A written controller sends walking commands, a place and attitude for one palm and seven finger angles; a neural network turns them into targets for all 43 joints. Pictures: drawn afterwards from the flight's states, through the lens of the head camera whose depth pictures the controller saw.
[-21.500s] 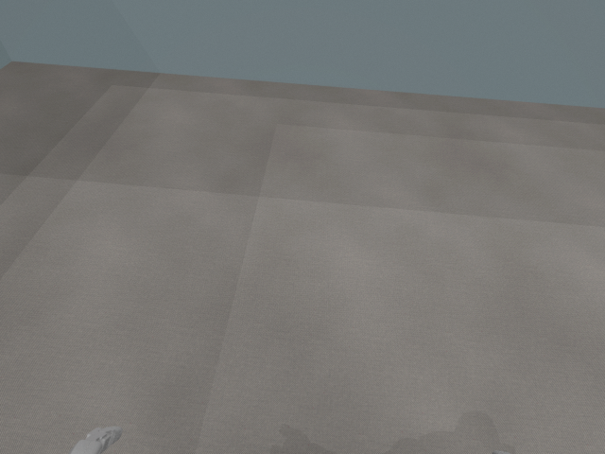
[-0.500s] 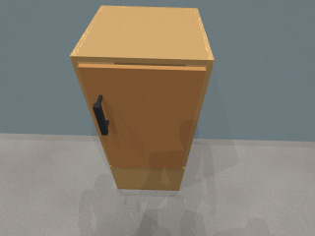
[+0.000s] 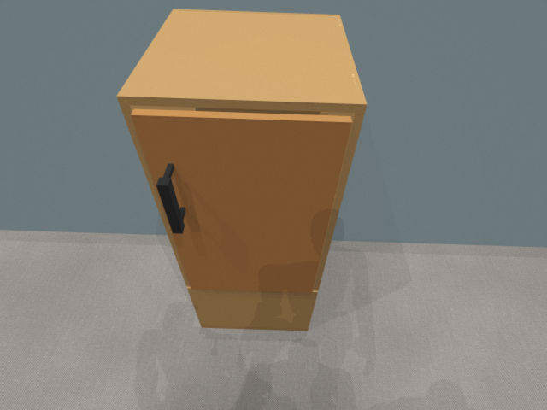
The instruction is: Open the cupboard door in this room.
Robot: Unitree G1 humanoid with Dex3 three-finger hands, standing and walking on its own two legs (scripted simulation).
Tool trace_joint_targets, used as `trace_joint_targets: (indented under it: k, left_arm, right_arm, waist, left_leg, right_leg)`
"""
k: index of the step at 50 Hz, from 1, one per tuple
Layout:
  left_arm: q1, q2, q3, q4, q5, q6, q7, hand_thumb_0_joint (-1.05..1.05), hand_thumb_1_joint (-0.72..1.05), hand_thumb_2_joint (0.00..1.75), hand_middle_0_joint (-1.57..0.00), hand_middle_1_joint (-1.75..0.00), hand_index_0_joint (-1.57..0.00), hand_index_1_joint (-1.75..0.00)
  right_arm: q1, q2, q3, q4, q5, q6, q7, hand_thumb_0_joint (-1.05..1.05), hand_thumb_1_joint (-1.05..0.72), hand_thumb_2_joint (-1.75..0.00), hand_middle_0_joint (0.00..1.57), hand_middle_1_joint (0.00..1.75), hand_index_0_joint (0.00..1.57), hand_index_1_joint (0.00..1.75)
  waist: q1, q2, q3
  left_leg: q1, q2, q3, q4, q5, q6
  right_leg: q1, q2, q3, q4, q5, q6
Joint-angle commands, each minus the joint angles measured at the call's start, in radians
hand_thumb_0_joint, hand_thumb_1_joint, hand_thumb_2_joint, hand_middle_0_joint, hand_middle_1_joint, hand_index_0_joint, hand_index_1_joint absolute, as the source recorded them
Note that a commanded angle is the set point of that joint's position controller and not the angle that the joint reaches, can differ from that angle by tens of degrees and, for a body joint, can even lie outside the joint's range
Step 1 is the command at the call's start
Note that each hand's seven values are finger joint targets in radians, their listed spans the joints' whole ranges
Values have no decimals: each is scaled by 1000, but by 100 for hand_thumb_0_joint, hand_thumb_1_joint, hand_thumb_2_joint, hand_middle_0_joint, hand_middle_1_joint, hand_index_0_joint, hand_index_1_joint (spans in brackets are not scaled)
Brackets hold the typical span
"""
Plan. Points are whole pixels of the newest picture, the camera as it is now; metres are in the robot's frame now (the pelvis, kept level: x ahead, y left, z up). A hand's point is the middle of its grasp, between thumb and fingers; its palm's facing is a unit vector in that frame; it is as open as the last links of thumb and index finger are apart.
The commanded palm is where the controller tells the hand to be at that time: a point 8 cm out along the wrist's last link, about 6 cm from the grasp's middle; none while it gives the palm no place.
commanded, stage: shuffle to correct the standing spot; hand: left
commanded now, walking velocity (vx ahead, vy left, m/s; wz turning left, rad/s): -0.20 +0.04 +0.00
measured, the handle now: (174, 199) +0.47 +0.23 +0.00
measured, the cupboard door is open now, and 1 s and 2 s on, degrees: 0 0 0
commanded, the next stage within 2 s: come to a stop and stand still in 0.10 s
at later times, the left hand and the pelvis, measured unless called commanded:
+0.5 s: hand out of the picture -0.01 +0.19 -0.18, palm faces +0.04 -0.98 -0.20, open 7.4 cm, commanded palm none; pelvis -0.04 +0.01 +0.00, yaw +1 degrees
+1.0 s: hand out of the picture -0.03 +0.13 -0.18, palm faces +0.08 -0.99 -0.12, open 7.4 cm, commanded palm none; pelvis +0.01 -0.01 +0.00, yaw +1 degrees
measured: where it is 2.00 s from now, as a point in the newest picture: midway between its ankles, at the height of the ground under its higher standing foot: outside the picture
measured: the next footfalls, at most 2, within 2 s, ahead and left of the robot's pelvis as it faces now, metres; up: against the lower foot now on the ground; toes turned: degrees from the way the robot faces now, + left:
none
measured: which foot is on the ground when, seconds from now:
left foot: down 0.00-1.00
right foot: down 0.00-1.00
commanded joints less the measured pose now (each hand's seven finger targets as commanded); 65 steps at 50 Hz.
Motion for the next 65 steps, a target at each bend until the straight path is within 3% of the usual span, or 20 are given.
trace_joint_targets:
  k: [1,6,10,13,15,16,18,20,22,26,28,31,33,34,36,41,44,53,56,65]
  left_arm:
    - [62,107,31,-42,4,-7,16,0,90,90,-20,-30,-20,-30]
    - [56,131,53,-78,7,11,20,0,90,90,-20,-30,-20,-30]
    - [35,155,69,-111,11,25,19,0,90,90,-20,-30,-20,-30]
    - [-3,149,61,-128,12,28,16,0,90,90,-20,-30,-20,-30]
    - [-32,127,51,-139,12,26,12,0,90,90,-20,-30,-20,-30]
    - [-50,145,54,-146,12,23,7,0,90,90,-20,-30,-20,-30]
    - [-45,158,57,-133,13,16,-2,0,90,90,-20,-30,-20,-30]
    - [16,98,45,-106,16,22,-3,0,90,90,-20,-30,-20,-30]
    - [39,90,44,-96,17,25,-6,0,90,90,-20,-30,-20,-30]
    - [68,53,40,-81,17,15,-15,0,90,90,-20,-30,-20,-30]
    - [83,47,37,-74,15,9,-16,0,90,90,-20,-30,-20,-30]
    - [106,64,35,-57,11,-5,-9,0,90,90,-20,-30,-20,-30]
    - [98,81,33,-47,6,-7,-4,0,90,90,-20,-30,-20,-30]
    - [104,76,31,-41,3,-9,-3,0,90,90,-20,-30,-20,-30]
    - [104,59,25,-32,2,-15,0,0,90,90,-20,-30,-20,-30]
    - [147,51,25,-6,0,-22,7,0,90,90,-20,-30,-20,-30]
    - [157,49,27,5,0,-23,10,0,90,90,-20,-30,-20,-30]
    - [144,44,29,5,4,-18,16,0,90,90,-20,-30,-20,-30]
    - [131,48,28,3,3,-14,15,0,90,90,-20,-30,-20,-30]
    - [107,71,32,-10,4,-14,11,0,90,90,-20,-30,-20,-30]
  right_arm:
    - [35,-84,-22,-47,4,-6,-7,0,-90,-90,20,30,20,30]
    - [28,-105,-44,-87,0,18,-7,0,-90,-90,20,30,20,30]
    - [15,-107,-58,-124,-2,36,-6,0,-90,-90,20,30,20,30]
    - [27,-77,-54,-128,0,38,2,0,-90,-90,20,30,20,30]
    - [40,-71,-49,-115,-2,30,8,0,-90,-90,20,30,20,30]
    - [33,-109,-52,-112,-4,21,10,0,-90,-90,20,30,20,30]
    - [5,-149,-53,-107,-13,10,15,0,-90,-90,20,30,20,30]
    - [26,-99,-43,-94,-17,14,17,0,-90,-90,20,30,20,30]
    - [48,-105,-42,-86,-20,17,18,0,-90,-90,20,30,20,30]
    - [71,-115,-45,-78,-15,10,11,0,-90,-90,20,30,20,30]
    - [72,-110,-43,-81,-12,5,8,0,-90,-90,20,30,20,30]
    - [78,-73,-31,-79,-5,-3,7,0,-90,-90,20,30,20,30]
    - [96,-38,-24,-63,-3,5,8,0,-90,-90,20,30,20,30]
    - [108,-28,-18,-56,-4,6,8,0,-90,-90,20,30,20,30]
    - [131,-17,-13,-38,-2,1,4,0,-90,-90,20,30,20,30]
    - [129,-29,-11,-16,4,-18,-8,0,-90,-90,20,30,20,30]
    - [121,-27,-13,-14,5,-19,-13,0,-90,-90,20,30,20,30]
    - [105,-30,-13,-5,3,-16,-20,0,-90,-90,20,30,20,30]
    - [96,-39,-12,-7,3,-13,-21,0,-90,-90,20,30,20,30]
    - [73,-60,-14,-18,2,-11,-18,0,-90,-90,20,30,20,30]
  waist:
    - [7,34,29]
    - [9,24,-17]
    - [5,-38,-32]
    - [-13,-102,-23]
    - [-25,-65,4]
    - [-20,-15,29]
    - [-2,29,62]
    - [9,43,72]
    - [10,68,87]
    - [9,116,74]
    - [16,109,63]
    - [17,-5,71]
    - [2,-83,110]
    - [-5,-93,105]
    - [-17,-56,103]
    - [2,30,3]
    - [4,21,-19]
    - [7,18,16]
    - [8,36,37]
    - [8,-3,36]
  left_leg:
    - [3,73,-67,-23,293,40]
    - [-10,72,-49,55,339,35]
    - [-41,51,-27,140,274,26]
    - [-35,17,-29,142,62,23]
    - [-1,38,-59,60,-9,37]
    - [-36,54,-97,5,-59,53]
    - [-128,74,-155,-99,-242,67]
    - [-167,73,-158,-126,-338,65]
    - [-195,78,-173,-148,-406,73]
    - [-183,114,-210,-181,-376,95]
    - [-192,108,-200,-164,-334,93]
    - [-180,51,-126,-62,-182,65]
    - [-138,12,-67,16,-83,44]
    - [-99,10,-57,34,-24,42]
    - [-54,26,-65,18,65,41]
    - [-27,53,-75,10,211,43]
    - [-11,57,-71,14,233,41]
    - [8,63,-73,9,299,42]
    - [5,64,-74,-2,287,41]
    - [16,66,-73,-21,262,40]
  right_leg:
    - [-64,-131,117,-33,410,-10]
    - [-76,-145,139,35,457,-22]
    - [-104,-184,178,43,463,-49]
    - [-189,-204,205,-37,209,-71]
    - [-263,-154,172,-70,-45,-41]
    - [-262,-117,152,-75,-145,-25]
    - [-204,-84,125,-84,-216,-6]
    - [-170,-69,103,-68,-249,2]
    - [-178,-58,84,-41,-285,1]
    - [-144,-33,29,44,-115,0]
    - [-111,-41,40,33,-72,1]
    - [-103,-97,133,-73,-85,-12]
    - [-178,-138,181,-153,-174,-26]
    - [-199,-149,190,-175,-149,-31]
    - [-197,-134,155,-144,13,-29]
    - [-54,-116,101,-58,308,-12]
    - [-28,-117,92,-49,369,-9]
    - [-20,-119,73,-49,438,-3]
    - [-27,-117,76,-57,411,-4]
    - [-16,-118,79,-71,414,-3]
